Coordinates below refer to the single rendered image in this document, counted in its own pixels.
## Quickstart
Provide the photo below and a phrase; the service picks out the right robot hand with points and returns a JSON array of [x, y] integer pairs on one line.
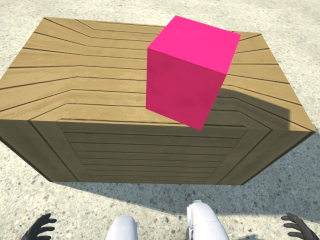
[[298, 224]]

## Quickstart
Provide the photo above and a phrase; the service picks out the pedestal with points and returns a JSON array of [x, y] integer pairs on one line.
[[73, 107]]

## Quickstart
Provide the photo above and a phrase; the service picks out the robot right thigh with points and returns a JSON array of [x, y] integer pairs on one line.
[[204, 222]]

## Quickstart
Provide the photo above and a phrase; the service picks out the left robot hand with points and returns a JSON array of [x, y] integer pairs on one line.
[[36, 229]]

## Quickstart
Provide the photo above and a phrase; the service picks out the right robot shin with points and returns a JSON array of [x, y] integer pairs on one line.
[[191, 230]]

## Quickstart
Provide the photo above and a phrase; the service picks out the carton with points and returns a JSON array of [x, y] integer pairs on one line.
[[187, 64]]

